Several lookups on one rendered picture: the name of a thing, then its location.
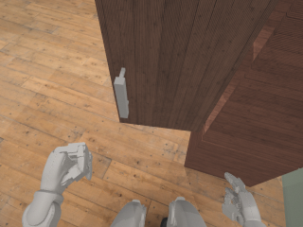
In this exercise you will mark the handle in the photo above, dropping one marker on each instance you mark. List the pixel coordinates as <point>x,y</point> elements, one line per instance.
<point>121,94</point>

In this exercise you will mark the robot right shin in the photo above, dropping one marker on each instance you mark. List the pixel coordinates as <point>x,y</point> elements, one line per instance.
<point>177,199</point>

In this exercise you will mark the right robot hand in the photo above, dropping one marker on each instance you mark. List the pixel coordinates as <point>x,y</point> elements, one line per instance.
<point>244,207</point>

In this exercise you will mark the cupboard door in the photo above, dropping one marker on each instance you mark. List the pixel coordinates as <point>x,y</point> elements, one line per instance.
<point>179,55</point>

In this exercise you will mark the left robot forearm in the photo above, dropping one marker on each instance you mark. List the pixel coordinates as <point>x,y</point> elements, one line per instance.
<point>44,211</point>

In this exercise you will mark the left robot hand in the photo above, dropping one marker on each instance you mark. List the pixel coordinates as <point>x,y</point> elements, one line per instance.
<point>74,159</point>

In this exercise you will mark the robot right thigh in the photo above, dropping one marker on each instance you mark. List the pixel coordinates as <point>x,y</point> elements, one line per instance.
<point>184,214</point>

